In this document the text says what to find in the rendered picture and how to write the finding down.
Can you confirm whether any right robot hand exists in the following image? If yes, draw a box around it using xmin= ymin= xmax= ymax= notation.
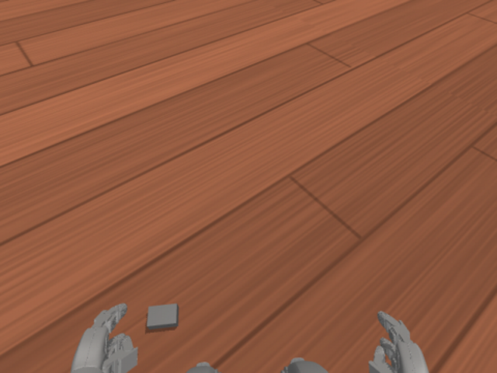
xmin=369 ymin=311 xmax=429 ymax=373

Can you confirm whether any small box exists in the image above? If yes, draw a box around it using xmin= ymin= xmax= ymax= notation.
xmin=147 ymin=304 xmax=179 ymax=329

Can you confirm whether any left robot hand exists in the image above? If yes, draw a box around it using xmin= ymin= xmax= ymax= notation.
xmin=71 ymin=303 xmax=138 ymax=373

